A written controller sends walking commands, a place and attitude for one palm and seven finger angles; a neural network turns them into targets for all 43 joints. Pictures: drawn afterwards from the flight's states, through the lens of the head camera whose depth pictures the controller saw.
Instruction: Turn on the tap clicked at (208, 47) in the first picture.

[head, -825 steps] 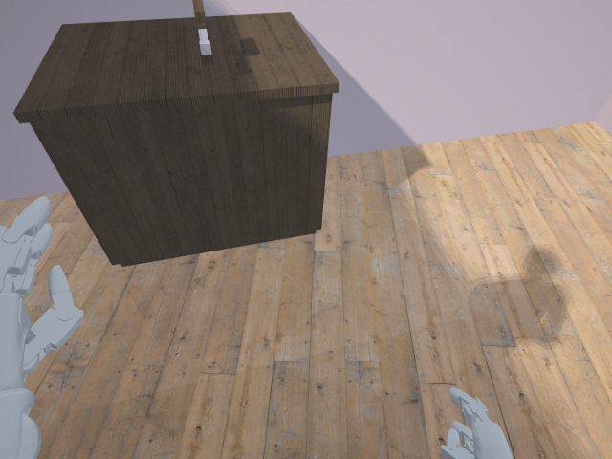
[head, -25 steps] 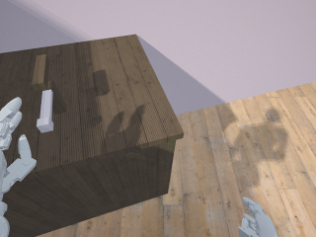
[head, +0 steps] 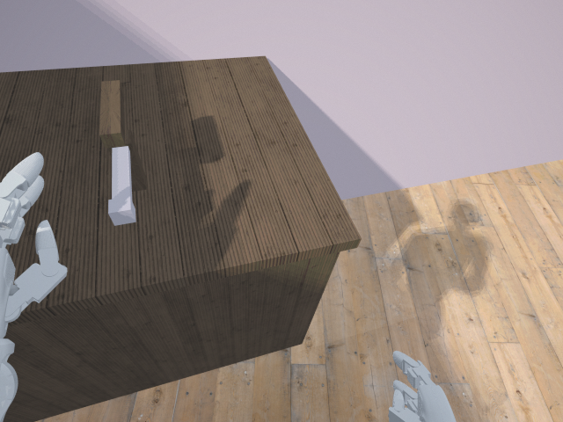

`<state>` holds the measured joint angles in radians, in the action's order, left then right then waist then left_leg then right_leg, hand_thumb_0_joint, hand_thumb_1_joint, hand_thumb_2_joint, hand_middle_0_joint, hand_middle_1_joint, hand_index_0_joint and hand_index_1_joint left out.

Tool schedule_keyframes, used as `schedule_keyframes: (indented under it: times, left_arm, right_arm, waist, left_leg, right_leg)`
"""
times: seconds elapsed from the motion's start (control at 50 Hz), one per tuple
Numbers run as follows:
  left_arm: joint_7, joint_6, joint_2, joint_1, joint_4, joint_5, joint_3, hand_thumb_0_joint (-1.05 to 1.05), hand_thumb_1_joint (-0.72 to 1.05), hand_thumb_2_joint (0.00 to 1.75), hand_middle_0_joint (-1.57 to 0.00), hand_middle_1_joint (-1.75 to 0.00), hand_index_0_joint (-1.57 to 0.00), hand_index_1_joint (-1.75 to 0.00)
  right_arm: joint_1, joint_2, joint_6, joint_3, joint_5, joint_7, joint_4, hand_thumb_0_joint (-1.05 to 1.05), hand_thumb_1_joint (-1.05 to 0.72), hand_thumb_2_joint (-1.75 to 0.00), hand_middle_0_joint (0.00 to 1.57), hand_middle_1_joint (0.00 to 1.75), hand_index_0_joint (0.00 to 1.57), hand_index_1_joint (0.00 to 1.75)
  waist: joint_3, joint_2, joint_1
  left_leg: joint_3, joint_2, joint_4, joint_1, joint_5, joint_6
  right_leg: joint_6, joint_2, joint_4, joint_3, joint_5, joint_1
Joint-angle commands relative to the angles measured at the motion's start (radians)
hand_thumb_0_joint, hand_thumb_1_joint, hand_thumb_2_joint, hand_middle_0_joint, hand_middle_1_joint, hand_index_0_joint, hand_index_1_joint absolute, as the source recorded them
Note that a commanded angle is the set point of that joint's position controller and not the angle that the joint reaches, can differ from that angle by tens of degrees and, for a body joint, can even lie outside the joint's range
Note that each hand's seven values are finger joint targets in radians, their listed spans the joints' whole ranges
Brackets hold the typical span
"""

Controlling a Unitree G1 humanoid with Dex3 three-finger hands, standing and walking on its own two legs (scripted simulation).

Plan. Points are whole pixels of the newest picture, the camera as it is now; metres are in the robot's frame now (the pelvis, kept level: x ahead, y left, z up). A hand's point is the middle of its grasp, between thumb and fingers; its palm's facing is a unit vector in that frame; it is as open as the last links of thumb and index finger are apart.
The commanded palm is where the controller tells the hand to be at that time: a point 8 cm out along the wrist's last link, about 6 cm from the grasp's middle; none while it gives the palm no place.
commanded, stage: come to a stop and stand still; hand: left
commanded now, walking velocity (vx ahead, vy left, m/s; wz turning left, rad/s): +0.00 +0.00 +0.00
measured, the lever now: (122, 211) +0.35 +0.26 +0.09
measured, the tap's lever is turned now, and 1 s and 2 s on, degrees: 0 0 0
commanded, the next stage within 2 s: look again from close up in 0.30 s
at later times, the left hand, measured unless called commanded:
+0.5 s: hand (56, 272) +0.21 +0.25 +0.17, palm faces +0.39 -0.86 -0.34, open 7.4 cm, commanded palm +0.15 +0.28 +0.18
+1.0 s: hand (89, 294) +0.20 +0.21 +0.16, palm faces +0.39 -0.86 -0.34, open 7.4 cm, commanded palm +0.14 +0.25 +0.18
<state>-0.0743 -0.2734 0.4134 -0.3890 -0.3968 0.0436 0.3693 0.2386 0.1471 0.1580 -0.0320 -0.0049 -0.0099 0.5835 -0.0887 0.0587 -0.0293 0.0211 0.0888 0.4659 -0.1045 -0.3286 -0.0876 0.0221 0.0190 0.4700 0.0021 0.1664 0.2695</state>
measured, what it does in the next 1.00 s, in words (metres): stands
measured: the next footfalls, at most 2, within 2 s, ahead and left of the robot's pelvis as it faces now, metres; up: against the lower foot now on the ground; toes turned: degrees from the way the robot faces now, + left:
none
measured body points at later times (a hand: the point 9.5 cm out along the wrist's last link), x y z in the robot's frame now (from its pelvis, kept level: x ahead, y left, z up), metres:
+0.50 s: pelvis -0.01 +0.00 +0.00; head +0.02 +0.03 +0.45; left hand +0.18 +0.29 +0.19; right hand +0.18 -0.21 -0.07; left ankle -0.05 +0.06 -0.74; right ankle +0.05 -0.13 -0.74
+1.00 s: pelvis -0.02 -0.03 +0.00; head -0.01 -0.01 +0.45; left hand +0.17 +0.26 +0.18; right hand +0.15 -0.26 -0.07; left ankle -0.05 +0.05 -0.74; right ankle +0.05 -0.13 -0.74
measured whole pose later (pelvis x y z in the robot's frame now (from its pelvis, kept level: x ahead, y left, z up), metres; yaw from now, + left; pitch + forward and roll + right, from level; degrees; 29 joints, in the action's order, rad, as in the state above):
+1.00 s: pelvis -0.02 -0.03 +0.00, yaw +0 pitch -2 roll -1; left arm -0.11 -0.25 0.34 -0.41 -0.45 0.02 0.33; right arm 0.24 0.21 0.13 0.00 0.01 0.02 0.57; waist -0.06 0.02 -0.03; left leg 0.01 0.03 0.50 -0.15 -0.31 -0.05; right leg -0.03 -0.03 0.38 -0.06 0.10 0.26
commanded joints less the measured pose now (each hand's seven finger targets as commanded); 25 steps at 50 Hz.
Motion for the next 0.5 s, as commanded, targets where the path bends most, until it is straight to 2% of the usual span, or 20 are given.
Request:
schedule_keyframes:
  times: [0.0,0.02,0.08,0.1,0.12,0.16,0.18,0.2,0.24,0.28,0.3,0.34,0.38,0.4,0.46,0.48]
  left_arm:
    - [-0.019,-0.08,0.136,0.171,-0.333,0.008,0.094,0.0,0.9,0.9,-0.2,-0.3,-0.2,-0.3]
    - [-0.02,-0.077,0.122,0.153,-0.333,0.005,0.076,0.0,0.9,0.9,-0.2,-0.3,-0.2,-0.3]
    - [-0.022,-0.058,0.078,0.111,-0.318,0.0,0.044,0.0,0.9,0.9,-0.2,-0.3,-0.2,-0.3]
    - [-0.025,-0.051,0.076,0.104,-0.289,-0.003,0.042,0.0,0.9,0.9,-0.2,-0.3,-0.2,-0.3]
    - [-0.027,-0.047,0.069,0.111,-0.278,-0.004,0.038,0.0,0.9,0.9,-0.2,-0.3,-0.2,-0.3]
    - [-0.033,-0.039,0.077,0.114,-0.235,-0.004,0.057,0.0,0.9,0.9,-0.2,-0.3,-0.2,-0.3]
    - [-0.037,-0.037,0.097,0.113,-0.243,-0.001,0.081,0.0,0.9,0.9,-0.2,-0.3,-0.2,-0.3]
    - [-0.038,-0.039,0.088,0.112,-0.234,0.001,0.075,0.0,0.9,0.9,-0.2,-0.3,-0.2,-0.3]
    - [-0.04,-0.042,0.099,0.095,-0.253,0.004,0.092,0.0,0.9,0.9,-0.2,-0.3,-0.2,-0.3]
    - [-0.042,-0.042,0.122,0.081,-0.29,0.005,0.117,0.0,0.9,0.9,-0.2,-0.3,-0.2,-0.3]
    - [-0.04,-0.044,0.095,0.078,-0.304,0.006,0.091,0.0,0.9,0.9,-0.2,-0.3,-0.2,-0.3]
    - [-0.04,-0.045,0.101,0.084,-0.343,0.004,0.089,0.0,0.9,0.9,-0.2,-0.3,-0.2,-0.3]
    - [-0.043,-0.042,0.114,0.077,-0.354,0.003,0.103,0.0,0.9,0.9,-0.2,-0.3,-0.2,-0.3]
    - [-0.043,-0.042,0.1,0.068,-0.345,0.001,0.091,0.0,0.9,0.9,-0.2,-0.3,-0.2,-0.3]
    - [-0.047,-0.041,0.096,0.054,-0.335,-0.002,0.091,0.0,0.9,0.9,-0.2,-0.3,-0.2,-0.3]
    - [-0.049,-0.036,0.108,0.041,-0.321,-0.001,0.109,0.0,0.9,0.9,-0.2,-0.3,-0.2,-0.3]
  right_arm:
    - [-0.105,0.167,0.067,0.068,-0.005,0.01,-0.164,0.0,-0.9,-0.9,0.2,0.3,0.2,0.3]
    - [-0.097,0.166,0.067,0.071,-0.004,0.006,-0.161,0.0,-0.9,-0.9,0.2,0.3,0.2,0.3]
    - [-0.098,0.166,0.06,0.075,-0.006,-0.009,-0.154,0.0,-0.9,-0.9,0.2,0.3,0.2,0.3]
    - [-0.089,0.172,0.048,0.076,0.0,-0.009,-0.152,0.0,-0.9,-0.9,0.2,0.3,0.2,0.3]
    - [-0.086,0.176,0.041,0.08,-0.003,-0.009,-0.153,0.0,-0.9,-0.9,0.2,0.3,0.2,0.3]
    - [-0.092,0.18,0.026,0.08,-0.006,-0.004,-0.16,0.0,-0.9,-0.9,0.2,0.3,0.2,0.3]
    - [-0.105,0.179,0.023,0.079,-0.011,-0.001,-0.16,0.0,-0.9,-0.9,0.2,0.3,0.2,0.3]
    - [-0.102,0.181,0.015,0.079,-0.008,0.003,-0.162,0.0,-0.9,-0.9,0.2,0.3,0.2,0.3]
    - [-0.104,0.18,0.009,0.082,-0.01,0.009,-0.173,0.0,-0.9,-0.9,0.2,0.3,0.2,0.3]
    - [-0.125,0.172,0.003,0.076,-0.01,0.013,-0.182,0.0,-0.9,-0.9,0.2,0.3,0.2,0.3]
    - [-0.121,0.168,-0.001,0.073,-0.006,0.014,-0.186,0.0,-0.9,-0.9,0.2,0.3,0.2,0.3]
    - [-0.124,0.17,0.0,0.075,-0.005,0.014,-0.195,0.0,-0.9,-0.9,0.2,0.3,0.2,0.3]
    - [-0.136,0.167,0.002,0.071,-0.005,0.017,-0.196,0.0,-0.9,-0.9,0.2,0.3,0.2,0.3]
    - [-0.127,0.166,0.001,0.072,-0.001,0.018,-0.192,0.0,-0.9,-0.9,0.2,0.3,0.2,0.3]
    - [-0.116,0.173,0.003,0.079,-0.004,0.02,-0.19,0.0,-0.9,-0.9,0.2,0.3,0.2,0.3]
    - [-0.124,0.171,0.003,0.076,-0.004,0.022,-0.188,0.0,-0.9,-0.9,0.2,0.3,0.2,0.3]
  waist:
    - [0.196,-0.226,0.004]
    - [0.198,-0.23,0.003]
    - [0.18,-0.212,0.003]
    - [0.161,-0.193,0.007]
    - [0.144,-0.176,0.005]
    - [0.136,-0.117,0.004]
    - [0.142,-0.101,0.005]
    - [0.148,-0.094,0.009]
    - [0.155,-0.114,0.007]
    - [0.17,-0.159,0.006]
    - [0.168,-0.166,0.007]
    - [0.172,-0.178,0.004]
    - [0.181,-0.186,0.003]
    - [0.188,-0.151,0.003]
    - [0.201,-0.137,0.004]
    - [0.205,-0.125,0.005]
  left_leg:
    - [-0.099,-0.186,-0.098,-0.075,0.621,0.156]
    - [-0.1,-0.199,-0.088,-0.044,0.682,0.158]
    - [-0.086,-0.212,-0.076,0.008,0.755,0.17]
    - [-0.096,-0.216,-0.072,-0.027,0.735,0.171]
    - [-0.094,-0.212,-0.067,-0.058,0.717,0.179]
    - [-0.086,-0.19,-0.042,-0.134,0.63,0.189]
    - [-0.078,-0.171,-0.037,-0.134,0.61,0.2]
    - [-0.079,-0.163,-0.035,-0.148,0.576,0.205]
    - [-0.08,-0.156,-0.051,-0.147,0.533,0.201]
    - [-0.071,-0.158,-0.068,-0.13,0.506,0.187]
    - [-0.078,-0.16,-0.075,-0.144,0.503,0.185]
    - [-0.083,-0.17,-0.084,-0.133,0.544,0.189]
    - [-0.078,-0.172,-0.087,-0.123,0.531,0.184]
    - [-0.084,-0.174,-0.08,-0.131,0.522,0.18]
    - [-0.077,-0.165,-0.068,-0.144,0.462,0.173]
    - [-0.074,-0.16,-0.068,-0.133,0.448,0.175]
  right_leg:
    - [-0.048,0.022,0.088,-0.019,-0.195,-0.198]
    - [-0.049,0.019,0.09,-0.025,-0.152,-0.173]
    - [-0.054,0.003,0.097,-0.036,-0.084,-0.119]
    - [-0.053,0.009,0.083,-0.042,-0.07,-0.127]
    - [-0.06,0.007,0.069,-0.043,-0.095,-0.148]
    - [-0.071,0.02,0.026,-0.033,-0.226,-0.224]
    - [-0.08,0.02,0.025,-0.024,-0.293,-0.236]
    - [-0.087,0.033,0.024,-0.021,-0.313,-0.249]
    - [-0.09,0.035,0.032,-0.007,-0.316,-0.255]
    - [-0.077,0.028,0.033,-0.005,-0.295,-0.25]
    - [-0.073,0.029,0.035,-0.018,-0.276,-0.256]
    - [-0.066,0.018,0.045,-0.026,-0.257,-0.257]
    - [-0.057,0.014,0.041,-0.028,-0.24,-0.254]
    - [-0.059,0.017,0.033,-0.032,-0.238,-0.267]
    - [-0.066,0.029,0.018,-0.014,-0.286,-0.296]
    - [-0.066,0.029,0.012,-0.007,-0.291,-0.285]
